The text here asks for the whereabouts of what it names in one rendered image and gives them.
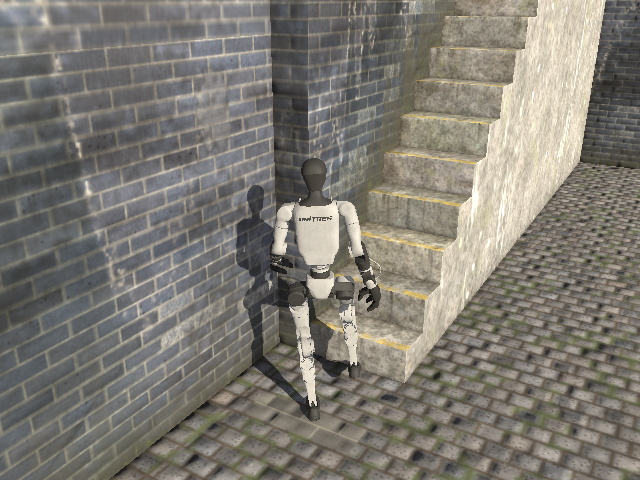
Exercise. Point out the stairs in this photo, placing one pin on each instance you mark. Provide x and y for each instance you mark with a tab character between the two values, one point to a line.
497	127

